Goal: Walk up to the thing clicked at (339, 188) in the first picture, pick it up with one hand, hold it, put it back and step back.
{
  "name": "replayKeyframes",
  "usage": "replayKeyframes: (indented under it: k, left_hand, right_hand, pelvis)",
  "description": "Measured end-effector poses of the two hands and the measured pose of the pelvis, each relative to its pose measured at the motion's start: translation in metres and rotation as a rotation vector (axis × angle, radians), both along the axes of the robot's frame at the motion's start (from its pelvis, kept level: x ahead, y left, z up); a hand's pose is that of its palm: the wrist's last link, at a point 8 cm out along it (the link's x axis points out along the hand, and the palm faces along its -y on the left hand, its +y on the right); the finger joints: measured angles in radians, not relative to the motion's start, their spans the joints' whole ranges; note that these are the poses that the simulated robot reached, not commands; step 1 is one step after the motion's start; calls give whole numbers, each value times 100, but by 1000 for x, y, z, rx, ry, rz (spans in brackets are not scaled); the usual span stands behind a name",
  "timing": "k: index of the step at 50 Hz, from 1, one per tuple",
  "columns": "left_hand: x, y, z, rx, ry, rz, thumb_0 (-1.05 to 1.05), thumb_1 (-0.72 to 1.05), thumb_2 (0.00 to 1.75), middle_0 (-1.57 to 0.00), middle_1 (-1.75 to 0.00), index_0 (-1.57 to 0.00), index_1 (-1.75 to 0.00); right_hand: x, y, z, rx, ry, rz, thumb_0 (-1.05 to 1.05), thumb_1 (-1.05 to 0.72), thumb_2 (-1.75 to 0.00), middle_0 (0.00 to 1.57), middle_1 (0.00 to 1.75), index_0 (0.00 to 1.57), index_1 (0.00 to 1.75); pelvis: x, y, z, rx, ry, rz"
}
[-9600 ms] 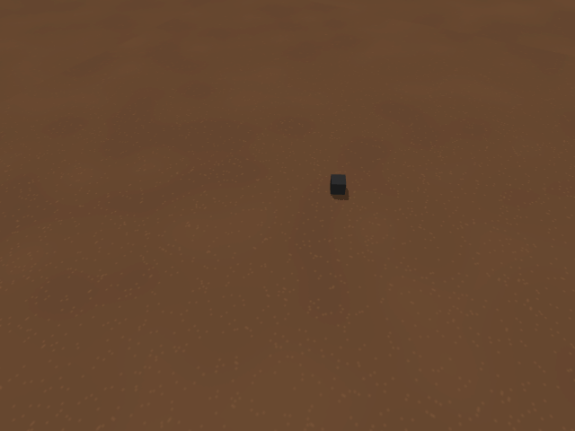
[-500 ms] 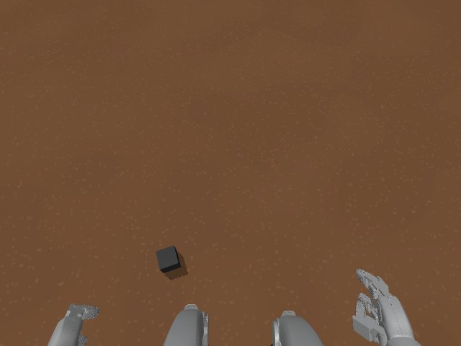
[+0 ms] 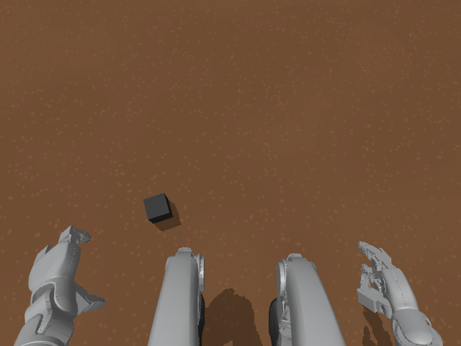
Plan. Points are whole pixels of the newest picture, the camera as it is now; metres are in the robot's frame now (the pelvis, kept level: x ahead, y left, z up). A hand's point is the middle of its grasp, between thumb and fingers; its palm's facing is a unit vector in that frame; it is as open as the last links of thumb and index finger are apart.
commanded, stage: rise first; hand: left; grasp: from above
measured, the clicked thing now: (158, 208) +0.45 +0.27 -0.51
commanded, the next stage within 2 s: none
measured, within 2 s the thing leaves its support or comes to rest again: neither
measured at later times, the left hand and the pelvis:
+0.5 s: hand (107, 231) +0.33 +0.33 -0.28, palm faces -0.38 -0.13 -0.91, open 13.4 cm; pelvis -0.05 +0.00 -0.14, yaw -3 degrees
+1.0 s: hand (124, 222) +0.37 +0.32 -0.35, palm faces -0.40 -0.17 -0.90, open 13.8 cm; pelvis -0.05 +0.00 -0.19, yaw -5 degrees
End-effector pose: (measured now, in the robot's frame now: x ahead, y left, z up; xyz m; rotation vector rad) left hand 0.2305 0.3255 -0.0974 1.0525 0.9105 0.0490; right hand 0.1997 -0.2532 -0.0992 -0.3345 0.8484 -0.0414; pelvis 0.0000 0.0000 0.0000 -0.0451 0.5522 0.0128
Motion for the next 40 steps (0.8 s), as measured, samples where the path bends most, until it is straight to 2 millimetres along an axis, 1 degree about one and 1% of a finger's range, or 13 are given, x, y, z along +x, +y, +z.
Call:
replayKeyframes:
  k: [4,9,12,15,18,21,26,31,40]
  left_hand:
    - [25,0,-33,82,-41,-89,0,-47,92,-16,-101,-16,-101]
    - [55,3,-64,183,-91,-166,0,-45,92,-16,-102,-17,-102]
    - [70,4,-78,231,-108,-196,0,-45,93,-16,-103,-17,-102]
    - [82,5,-90,264,-112,-227,0,-45,93,-15,-104,-16,-103]
    - [91,4,-101,293,-107,-262,0,-44,93,-15,-105,-16,-103]
    - [98,3,-113,310,-107,-287,0,-43,92,-14,-105,-17,-103]
    - [109,1,-132,324,-106,-304,0,-43,92,-14,-103,-16,-101]
    - [119,-3,-150,306,-107,-281,0,-44,93,-14,-101,-15,-100]
    - [134,-8,-174,303,-94,-262,0,-46,94,-14,-99,-15,-98]
  right_hand:
    - [-20,-7,-47,-5,70,-7,1,-91,-90,20,30,20,30]
    - [-56,-12,-100,-6,174,-28,1,-90,-90,20,30,20,30]
    - [-80,-13,-124,-5,235,-51,1,-90,-90,20,30,20,30]
    - [-105,-13,-141,-5,290,-77,1,-90,-90,20,30,20,30]
    - [-128,-13,-151,-8,338,-101,1,-90,-89,20,30,20,30]
    - [-148,-13,-157,-17,380,-119,1,-90,-89,20,30,20,30]
    - [-169,-16,-163,-40,426,-139,1,-89,-89,20,30,20,30]
    - [-178,-19,-167,-59,442,-146,1,-89,-89,20,30,20,30]
    - [-179,-20,-180,-57,444,-131,1,-89,-89,20,30,20,30]
  pelvis:
    - [-13,-1,-37,-4,28,-8]
    - [-29,-3,-77,-10,37,-19]
    - [-37,-4,-96,-13,33,-25]
    - [-43,-3,-110,-17,29,-30]
    - [-47,-2,-121,-21,25,-34]
    - [-49,-1,-130,-26,23,-36]
    - [-50,1,-143,-33,25,-39]
    - [-49,2,-153,-41,28,-42]
    - [-48,3,-171,-47,28,-50]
